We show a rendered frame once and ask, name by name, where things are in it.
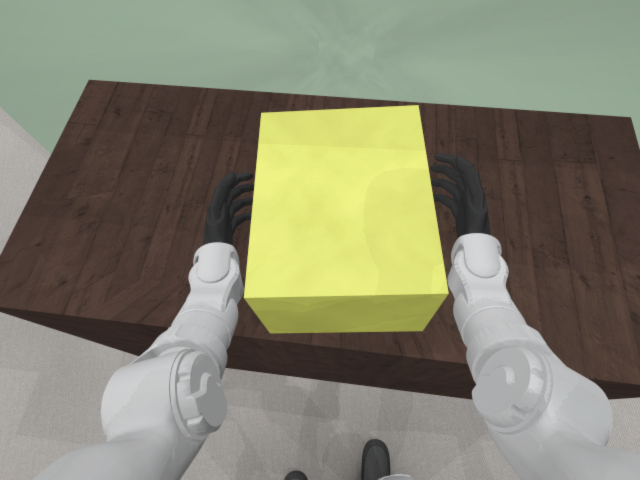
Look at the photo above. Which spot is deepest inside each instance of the left robot hand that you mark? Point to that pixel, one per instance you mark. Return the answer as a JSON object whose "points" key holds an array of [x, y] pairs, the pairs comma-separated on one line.
{"points": [[220, 221]]}

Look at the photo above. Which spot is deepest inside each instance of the left robot upper arm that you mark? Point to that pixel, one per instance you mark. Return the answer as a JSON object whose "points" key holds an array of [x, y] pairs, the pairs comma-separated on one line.
{"points": [[157, 414]]}

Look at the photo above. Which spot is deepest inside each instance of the right robot hand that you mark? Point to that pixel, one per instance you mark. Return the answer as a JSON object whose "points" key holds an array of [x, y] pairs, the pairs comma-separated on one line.
{"points": [[469, 206]]}

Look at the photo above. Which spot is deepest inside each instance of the right robot foot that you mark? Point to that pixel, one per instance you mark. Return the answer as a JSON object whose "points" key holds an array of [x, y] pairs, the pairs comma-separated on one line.
{"points": [[375, 460]]}

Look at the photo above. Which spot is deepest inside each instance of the pedestal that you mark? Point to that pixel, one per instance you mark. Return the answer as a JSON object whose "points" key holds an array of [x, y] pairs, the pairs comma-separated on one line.
{"points": [[104, 245]]}

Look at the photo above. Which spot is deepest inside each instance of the left robot forearm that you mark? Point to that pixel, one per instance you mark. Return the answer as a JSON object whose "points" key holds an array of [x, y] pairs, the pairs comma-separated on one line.
{"points": [[207, 320]]}

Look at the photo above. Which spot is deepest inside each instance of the right robot upper arm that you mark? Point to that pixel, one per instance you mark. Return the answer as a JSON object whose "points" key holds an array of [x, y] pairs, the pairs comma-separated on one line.
{"points": [[548, 421]]}

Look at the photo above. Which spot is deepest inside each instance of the right robot forearm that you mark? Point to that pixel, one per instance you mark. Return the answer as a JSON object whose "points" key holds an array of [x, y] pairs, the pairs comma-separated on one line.
{"points": [[487, 318]]}

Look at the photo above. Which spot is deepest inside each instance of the carton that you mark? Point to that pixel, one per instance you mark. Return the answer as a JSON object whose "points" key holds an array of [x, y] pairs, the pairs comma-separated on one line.
{"points": [[344, 234]]}

